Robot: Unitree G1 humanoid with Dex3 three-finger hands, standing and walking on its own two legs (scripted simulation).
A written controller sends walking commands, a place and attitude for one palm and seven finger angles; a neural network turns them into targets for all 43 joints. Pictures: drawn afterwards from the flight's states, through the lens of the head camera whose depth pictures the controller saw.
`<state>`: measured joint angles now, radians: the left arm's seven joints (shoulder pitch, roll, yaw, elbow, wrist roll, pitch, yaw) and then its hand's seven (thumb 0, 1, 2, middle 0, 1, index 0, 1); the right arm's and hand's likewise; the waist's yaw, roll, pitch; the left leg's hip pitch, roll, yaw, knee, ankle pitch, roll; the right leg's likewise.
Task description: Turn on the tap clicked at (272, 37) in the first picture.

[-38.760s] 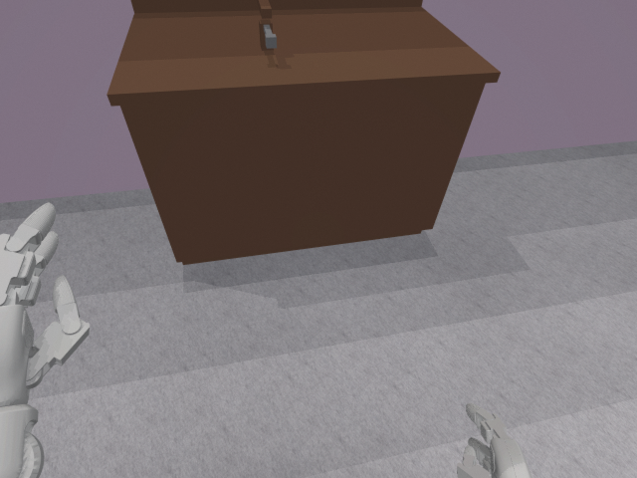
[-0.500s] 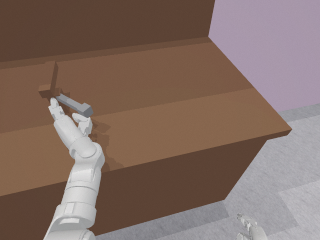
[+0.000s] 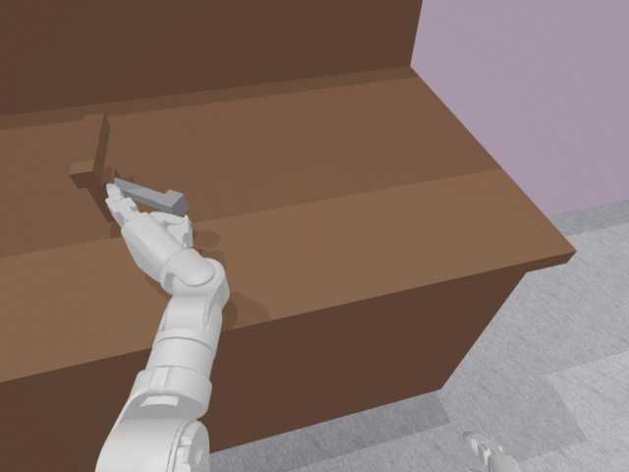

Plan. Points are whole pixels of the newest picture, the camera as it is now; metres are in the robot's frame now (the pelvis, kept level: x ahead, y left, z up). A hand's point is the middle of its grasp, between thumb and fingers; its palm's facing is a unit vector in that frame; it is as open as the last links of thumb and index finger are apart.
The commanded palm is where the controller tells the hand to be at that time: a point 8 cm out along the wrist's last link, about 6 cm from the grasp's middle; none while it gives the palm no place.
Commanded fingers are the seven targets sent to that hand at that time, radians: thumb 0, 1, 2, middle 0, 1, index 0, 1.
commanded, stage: push the lever round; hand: left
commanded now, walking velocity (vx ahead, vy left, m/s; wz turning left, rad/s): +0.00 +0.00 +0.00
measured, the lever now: (173, 205) +0.44 +0.22 +0.10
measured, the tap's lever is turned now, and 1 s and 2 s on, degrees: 52 72 74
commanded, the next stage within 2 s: lift the hand up off the lever in 0.70 s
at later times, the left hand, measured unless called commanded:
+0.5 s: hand (207, 208) +0.44 +0.17 +0.10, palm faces +0.81 -0.57 -0.12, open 7.5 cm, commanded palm +0.39 +0.18 +0.10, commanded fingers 0.00 0.90 0.90 -0.15 -0.15 -0.15 -0.15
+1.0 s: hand (204, 202) +0.45 +0.18 +0.10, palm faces +0.81 -0.58 -0.09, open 7.7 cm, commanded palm +0.40 +0.19 +0.11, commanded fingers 0.00 0.90 0.90 -0.15 -0.15 -0.15 -0.15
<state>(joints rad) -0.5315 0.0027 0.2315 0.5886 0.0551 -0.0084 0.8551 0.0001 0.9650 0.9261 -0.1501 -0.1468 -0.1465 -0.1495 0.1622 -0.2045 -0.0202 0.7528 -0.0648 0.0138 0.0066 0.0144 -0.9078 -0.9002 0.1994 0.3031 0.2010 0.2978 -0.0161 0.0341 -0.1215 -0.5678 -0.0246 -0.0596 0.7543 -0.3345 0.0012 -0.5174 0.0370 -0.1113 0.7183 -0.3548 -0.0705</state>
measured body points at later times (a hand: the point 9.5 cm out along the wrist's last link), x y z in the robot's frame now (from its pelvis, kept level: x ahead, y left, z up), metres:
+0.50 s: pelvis +0.01 -0.02 +0.00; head +0.04 -0.03 +0.44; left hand +0.39 +0.20 +0.11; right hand +0.11 -0.26 -0.14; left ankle +0.02 +0.12 -0.71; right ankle +0.00 -0.07 -0.71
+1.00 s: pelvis +0.00 -0.02 +0.00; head +0.03 -0.02 +0.45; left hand +0.40 +0.20 +0.11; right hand +0.10 -0.27 -0.13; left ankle +0.02 +0.12 -0.71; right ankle +0.00 -0.07 -0.71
